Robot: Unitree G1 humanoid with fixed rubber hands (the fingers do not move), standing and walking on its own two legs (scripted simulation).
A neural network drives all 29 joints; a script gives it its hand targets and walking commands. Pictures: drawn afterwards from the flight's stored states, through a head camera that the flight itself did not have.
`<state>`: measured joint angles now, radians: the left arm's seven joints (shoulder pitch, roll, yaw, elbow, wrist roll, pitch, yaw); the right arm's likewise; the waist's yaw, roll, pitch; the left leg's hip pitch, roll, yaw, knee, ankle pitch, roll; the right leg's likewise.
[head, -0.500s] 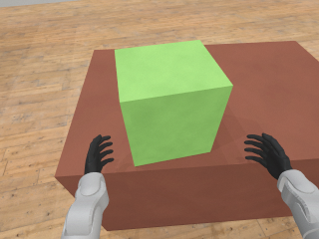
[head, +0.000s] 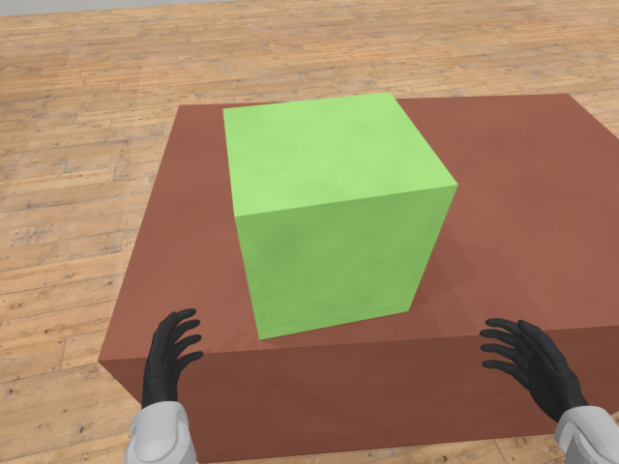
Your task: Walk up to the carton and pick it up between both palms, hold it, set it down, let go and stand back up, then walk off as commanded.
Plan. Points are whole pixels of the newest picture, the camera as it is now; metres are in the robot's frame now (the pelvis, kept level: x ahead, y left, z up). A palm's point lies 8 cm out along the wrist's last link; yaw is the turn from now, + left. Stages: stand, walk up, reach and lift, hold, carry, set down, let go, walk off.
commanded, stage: set down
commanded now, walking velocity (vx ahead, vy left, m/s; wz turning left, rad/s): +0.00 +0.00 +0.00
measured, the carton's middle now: (323, 218) +0.45 +0.02 +0.07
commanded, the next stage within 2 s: none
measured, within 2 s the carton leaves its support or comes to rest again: neither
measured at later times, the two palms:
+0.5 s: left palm (165, 428) +0.17 +0.19 +0.01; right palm (566, 444) +0.17 -0.25 +0.01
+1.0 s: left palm (147, 459) +0.15 +0.22 -0.02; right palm (535, 456) +0.16 -0.23 -0.02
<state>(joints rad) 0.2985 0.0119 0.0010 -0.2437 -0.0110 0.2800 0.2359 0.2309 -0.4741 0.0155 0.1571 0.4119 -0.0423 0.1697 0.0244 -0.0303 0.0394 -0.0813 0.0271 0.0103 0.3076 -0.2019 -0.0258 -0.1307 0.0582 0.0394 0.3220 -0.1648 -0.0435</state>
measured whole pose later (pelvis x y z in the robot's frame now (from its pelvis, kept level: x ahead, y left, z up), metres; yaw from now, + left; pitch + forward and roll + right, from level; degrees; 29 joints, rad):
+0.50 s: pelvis -0.01 +0.01 +0.00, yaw -2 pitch -3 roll +0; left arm 0.35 0.04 -0.05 -0.09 -0.04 0.22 0.25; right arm 0.31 -0.43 -0.04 0.19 0.33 -0.02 0.21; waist 0.03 -0.01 0.02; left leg -0.09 0.02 0.04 0.34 -0.21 -0.01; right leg -0.15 0.05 0.07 0.37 -0.17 -0.03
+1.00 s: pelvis -0.01 +0.01 +0.00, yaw -1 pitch -2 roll +0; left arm 0.40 0.12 -0.05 0.03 -0.07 0.16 0.19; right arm 0.34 -0.34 -0.03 0.27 0.23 -0.04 0.18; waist 0.05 -0.01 0.05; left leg -0.09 0.01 0.03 0.33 -0.21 -0.01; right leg -0.15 0.04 0.05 0.35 -0.17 -0.03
